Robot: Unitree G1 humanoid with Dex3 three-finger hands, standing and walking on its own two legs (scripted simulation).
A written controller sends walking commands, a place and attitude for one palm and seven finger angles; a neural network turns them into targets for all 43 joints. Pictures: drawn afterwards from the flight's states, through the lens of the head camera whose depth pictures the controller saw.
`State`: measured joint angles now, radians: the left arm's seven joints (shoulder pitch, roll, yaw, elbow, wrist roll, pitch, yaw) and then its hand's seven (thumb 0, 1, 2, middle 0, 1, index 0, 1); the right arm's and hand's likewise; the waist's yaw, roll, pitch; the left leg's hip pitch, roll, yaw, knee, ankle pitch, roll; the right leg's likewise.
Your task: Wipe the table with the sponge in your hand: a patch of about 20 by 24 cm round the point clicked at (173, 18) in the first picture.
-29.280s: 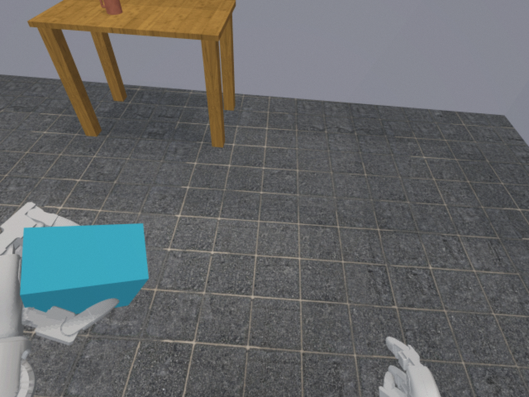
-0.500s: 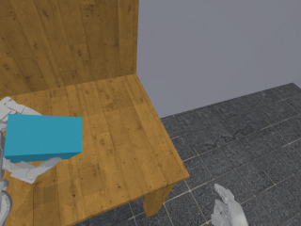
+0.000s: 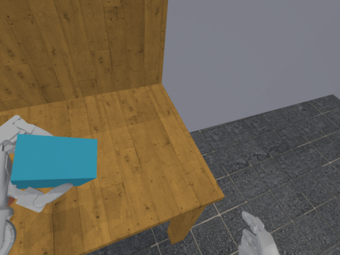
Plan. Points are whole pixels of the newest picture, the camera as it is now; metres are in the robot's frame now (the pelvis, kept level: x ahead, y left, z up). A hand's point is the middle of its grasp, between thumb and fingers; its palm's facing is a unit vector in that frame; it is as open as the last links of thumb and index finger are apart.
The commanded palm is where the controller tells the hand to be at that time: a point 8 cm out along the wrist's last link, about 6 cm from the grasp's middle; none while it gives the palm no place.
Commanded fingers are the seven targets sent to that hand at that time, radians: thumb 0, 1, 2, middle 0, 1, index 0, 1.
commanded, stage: come to a stop and stand still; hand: left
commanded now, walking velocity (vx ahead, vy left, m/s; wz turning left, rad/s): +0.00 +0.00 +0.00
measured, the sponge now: (65, 165) +0.23 +0.22 +0.14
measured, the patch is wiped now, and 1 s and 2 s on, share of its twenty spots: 0.00 0.00 0.00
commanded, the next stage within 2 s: look again from close up in 0.06 s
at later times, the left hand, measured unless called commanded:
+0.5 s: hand (58, 165) +0.22 +0.22 +0.15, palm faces +0.36 -0.86 -0.36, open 10.6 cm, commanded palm +0.16 +0.26 +0.17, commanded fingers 0.00 0.10 1.30 -1.20 -1.60 -1.20 -1.60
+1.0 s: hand (85, 161) +0.23 +0.18 +0.15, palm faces +0.31 -0.88 -0.37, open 10.6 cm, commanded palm +0.17 +0.22 +0.17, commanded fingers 0.00 0.10 1.30 -1.20 -1.60 -1.20 -1.60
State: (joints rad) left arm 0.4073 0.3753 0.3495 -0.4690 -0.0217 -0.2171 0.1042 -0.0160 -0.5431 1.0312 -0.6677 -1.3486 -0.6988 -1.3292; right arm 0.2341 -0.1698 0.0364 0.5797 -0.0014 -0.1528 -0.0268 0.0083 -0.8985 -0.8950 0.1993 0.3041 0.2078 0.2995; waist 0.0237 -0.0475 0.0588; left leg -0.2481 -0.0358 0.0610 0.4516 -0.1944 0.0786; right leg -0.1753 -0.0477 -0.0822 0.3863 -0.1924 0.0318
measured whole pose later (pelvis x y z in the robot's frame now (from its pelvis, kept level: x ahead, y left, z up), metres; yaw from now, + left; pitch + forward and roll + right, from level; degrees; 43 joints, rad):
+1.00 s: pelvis +0.01 -0.06 +0.00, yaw -1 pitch +0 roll -1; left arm 0.45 0.39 0.35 -0.50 -0.07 -0.15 0.08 -0.01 -0.54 1.03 -0.67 -1.35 -0.70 -1.33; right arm 0.21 -0.18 0.01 0.56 0.01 -0.11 -0.03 0.01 -0.90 -0.90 0.20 0.30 0.21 0.30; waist 0.00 -0.04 0.05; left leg -0.26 0.05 0.03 0.48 -0.22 -0.01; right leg -0.18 0.04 -0.10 0.39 -0.21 -0.04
